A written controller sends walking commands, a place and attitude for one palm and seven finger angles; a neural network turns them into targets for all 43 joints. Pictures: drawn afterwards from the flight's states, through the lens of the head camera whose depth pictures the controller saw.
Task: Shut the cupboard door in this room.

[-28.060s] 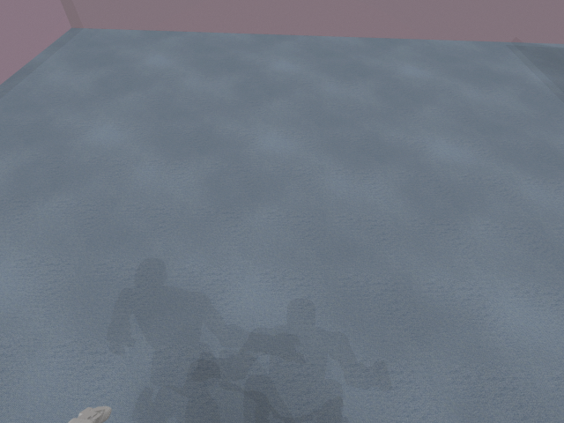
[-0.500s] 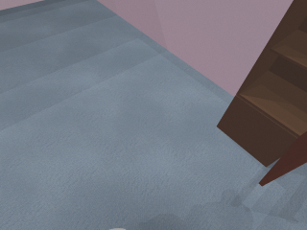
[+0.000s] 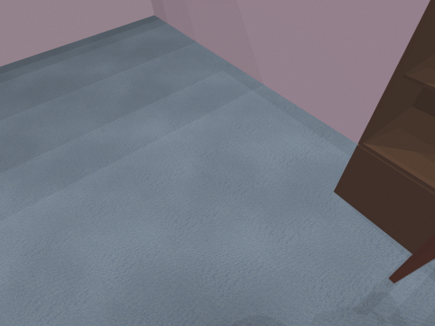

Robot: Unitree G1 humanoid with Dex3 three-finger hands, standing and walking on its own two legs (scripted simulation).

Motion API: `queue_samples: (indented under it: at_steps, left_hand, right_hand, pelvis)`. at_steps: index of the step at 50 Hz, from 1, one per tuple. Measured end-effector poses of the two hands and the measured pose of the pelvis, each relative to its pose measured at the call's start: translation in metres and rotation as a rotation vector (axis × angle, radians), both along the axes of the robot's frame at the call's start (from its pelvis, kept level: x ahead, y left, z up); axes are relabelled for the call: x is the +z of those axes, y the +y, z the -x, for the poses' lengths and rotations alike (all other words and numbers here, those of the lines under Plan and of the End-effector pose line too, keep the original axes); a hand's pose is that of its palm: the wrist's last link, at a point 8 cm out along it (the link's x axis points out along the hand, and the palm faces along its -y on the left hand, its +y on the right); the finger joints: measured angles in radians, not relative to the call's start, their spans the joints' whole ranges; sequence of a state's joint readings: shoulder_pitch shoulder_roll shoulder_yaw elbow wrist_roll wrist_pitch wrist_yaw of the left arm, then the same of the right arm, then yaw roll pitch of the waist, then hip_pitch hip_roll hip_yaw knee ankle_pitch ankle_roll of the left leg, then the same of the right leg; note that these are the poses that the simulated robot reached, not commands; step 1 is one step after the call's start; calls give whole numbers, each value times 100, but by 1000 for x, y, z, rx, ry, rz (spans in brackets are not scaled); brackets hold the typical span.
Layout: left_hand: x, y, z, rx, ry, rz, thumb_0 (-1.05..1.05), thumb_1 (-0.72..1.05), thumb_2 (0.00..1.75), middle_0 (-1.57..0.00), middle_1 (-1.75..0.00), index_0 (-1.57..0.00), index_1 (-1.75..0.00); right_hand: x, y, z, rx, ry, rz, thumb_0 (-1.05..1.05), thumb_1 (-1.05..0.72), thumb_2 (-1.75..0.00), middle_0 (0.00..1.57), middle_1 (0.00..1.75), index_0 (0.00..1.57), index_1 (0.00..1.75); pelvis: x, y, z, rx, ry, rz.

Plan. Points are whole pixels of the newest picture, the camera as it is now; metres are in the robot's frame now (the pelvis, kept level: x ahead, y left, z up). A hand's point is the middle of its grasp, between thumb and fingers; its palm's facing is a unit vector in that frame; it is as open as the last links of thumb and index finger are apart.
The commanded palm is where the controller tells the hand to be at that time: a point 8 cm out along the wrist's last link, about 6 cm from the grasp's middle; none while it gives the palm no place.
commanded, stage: turn or walk to find it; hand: left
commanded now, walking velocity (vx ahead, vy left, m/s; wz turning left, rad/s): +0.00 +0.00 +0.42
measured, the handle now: out of the picture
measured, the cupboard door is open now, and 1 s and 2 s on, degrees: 88 88 88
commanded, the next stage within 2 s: none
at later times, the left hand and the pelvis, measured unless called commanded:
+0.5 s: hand out of the picture -0.01 +0.24 -0.17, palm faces +0.26 -0.93 -0.26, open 7.4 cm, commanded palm none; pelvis -0.01 +0.02 +0.00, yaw +12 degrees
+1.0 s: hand out of the picture -0.04 +0.18 -0.16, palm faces +0.44 -0.86 -0.25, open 7.4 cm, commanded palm none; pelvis +0.00 -0.02 +0.00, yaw +26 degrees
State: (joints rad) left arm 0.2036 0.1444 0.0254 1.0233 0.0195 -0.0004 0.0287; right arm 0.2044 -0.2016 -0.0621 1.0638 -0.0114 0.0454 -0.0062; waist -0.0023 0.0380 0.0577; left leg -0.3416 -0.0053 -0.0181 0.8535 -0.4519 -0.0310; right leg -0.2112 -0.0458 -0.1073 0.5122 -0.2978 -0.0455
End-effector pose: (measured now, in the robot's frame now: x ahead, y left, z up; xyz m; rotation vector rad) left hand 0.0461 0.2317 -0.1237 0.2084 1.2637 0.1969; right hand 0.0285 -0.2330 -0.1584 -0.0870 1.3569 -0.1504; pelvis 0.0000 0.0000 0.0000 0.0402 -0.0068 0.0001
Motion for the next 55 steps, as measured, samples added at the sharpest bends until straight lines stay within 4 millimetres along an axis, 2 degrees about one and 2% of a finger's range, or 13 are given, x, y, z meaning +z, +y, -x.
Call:
queue_samples:
  at_steps: [4, 8, 12, 16, 19, 23, 27, 33, 36, 41, 46, 50, 55]
  left_hand:
    - [0, 0, 16, 41, 20, 0, 1, 93, 90, -21, -30, -20, -30]
    - [-4, 5, 35, 88, 46, 5, 1, 92, 90, -21, -30, -20, -30]
    - [-12, 18, 57, 141, 73, 15, 1, 92, 90, -21, -30, -20, -30]
    - [-29, 38, 78, 201, 93, 30, 1, 91, 90, -21, -30, -20, -30]
    - [-31, 49, 86, 226, 113, 26, 1, 91, 90, -21, -30, -20, -30]
    - [-21, 56, 80, 247, 79, 21, 1, 91, 90, -20, -30, -20, -30]
    - [-11, 54, 65, 251, 20, 4, 1, 91, 90, -20, -30, -20, -30]
    - [-3, 36, 42, 248, -71, -39, 1, 91, 90, -20, -30, -20, -30]
    - [2, 22, 43, 259, -98, -56, 1, 91, 90, -20, -30, -20, -30]
    - [7, 1, 64, 322, -70, -42, 1, 91, 90, -21, -30, -20, -30]
    - [2, -12, 90, 387, -25, -11, 1, 91, 90, -21, -30, -20, -30]
    - [-7, -14, 118, 447, 16, 16, 1, 91, 90, -21, -30, -20, -30]
    - [-28, -3, 161, 535, 71, 48, 1, 91, 90, -21, -30, -20, -30]
  right_hand:
    - [3, -10, 5, 31, 51, 16, 0, -92, -90, 20, 30, 19, 30]
    - [6, -12, -1, 79, 74, 37, 0, -91, -90, 20, 30, 19, 30]
    - [10, -4, -23, 141, 42, 61, 0, -91, -90, 20, 30, 19, 30]
    - [11, 13, -53, 205, -41, 90, 0, -91, -90, 20, 30, 19, 30]
    - [19, 27, -70, 239, -99, 93, 0, -91, -90, 20, 30, 19, 30]
    - [25, 38, -84, 277, -134, 82, 0, -91, -90, 20, 30, 19, 30]
    - [24, 41, -93, 302, -148, 56, 0, -91, -90, 21, 30, 20, 30]
    - [5, 22, -101, 318, -135, 15, 0, -91, -90, 21, 30, 20, 30]
    - [-3, 9, -105, 330, -112, 9, 0, -91, -90, 21, 30, 20, 30]
    - [2, -5, -112, 376, -68, 22, 0, -91, -90, 20, 30, 20, 30]
    - [9, -6, -118, 435, -32, 45, 0, -91, -90, 20, 30, 19, 30]
    - [13, 10, -130, 498, -30, 61, 0, -91, -90, 20, 30, 19, 30]
    - [17, 50, -153, 588, -102, 78, 0, -91, -90, 20, 30, 19, 30]
  pelvis:
    - [2, -3, 2, 39, 2, 0]
    - [1, -2, 5, 76, 9, 1]
    - [-2, 6, 8, 113, 13, 9]
    - [-13, 20, 10, 154, 11, 31]
    - [-11, 25, 12, 164, 8, 26]
    - [-4, 26, 13, 193, 11, 38]
    - [-1, 20, 13, 220, 15, 37]
    - [-10, -3, 8, 271, 18, 17]
    - [-12, -13, 7, 312, 9, 22]
    - [-4, -20, 5, 362, 8, 7]
    - [0, -21, 2, 416, 13, 3]
    - [-2, -15, 4, 454, 16, 12]
    - [-12, 2, 10, 507, 12, 45]
